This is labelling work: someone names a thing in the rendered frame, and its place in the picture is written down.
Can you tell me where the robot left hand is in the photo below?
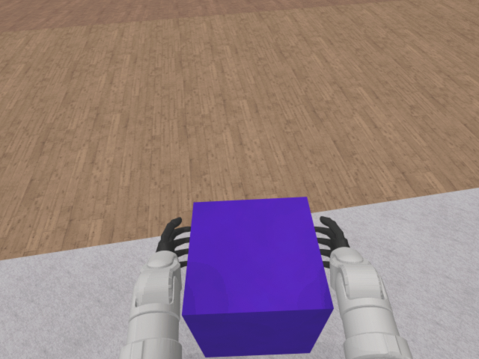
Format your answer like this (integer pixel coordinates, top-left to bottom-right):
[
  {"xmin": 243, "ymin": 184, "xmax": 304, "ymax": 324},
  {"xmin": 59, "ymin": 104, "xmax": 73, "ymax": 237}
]
[{"xmin": 156, "ymin": 217, "xmax": 191, "ymax": 268}]

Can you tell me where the carton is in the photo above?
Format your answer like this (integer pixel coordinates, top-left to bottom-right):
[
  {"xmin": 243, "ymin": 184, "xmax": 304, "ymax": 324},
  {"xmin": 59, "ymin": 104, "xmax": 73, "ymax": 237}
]
[{"xmin": 182, "ymin": 197, "xmax": 334, "ymax": 358}]

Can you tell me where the robot left forearm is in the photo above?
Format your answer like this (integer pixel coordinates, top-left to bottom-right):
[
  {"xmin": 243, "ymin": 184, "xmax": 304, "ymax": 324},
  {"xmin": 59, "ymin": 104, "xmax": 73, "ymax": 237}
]
[{"xmin": 119, "ymin": 251, "xmax": 182, "ymax": 359}]

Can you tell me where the robot right hand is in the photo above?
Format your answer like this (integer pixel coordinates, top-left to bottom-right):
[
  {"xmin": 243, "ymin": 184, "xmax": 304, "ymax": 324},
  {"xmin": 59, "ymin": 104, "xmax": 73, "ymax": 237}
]
[{"xmin": 314, "ymin": 216, "xmax": 350, "ymax": 269}]

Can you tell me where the robot right forearm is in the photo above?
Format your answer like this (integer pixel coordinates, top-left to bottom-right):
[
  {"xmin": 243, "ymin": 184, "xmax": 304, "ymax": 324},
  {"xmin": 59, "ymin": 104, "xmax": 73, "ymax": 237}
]
[{"xmin": 329, "ymin": 247, "xmax": 413, "ymax": 359}]

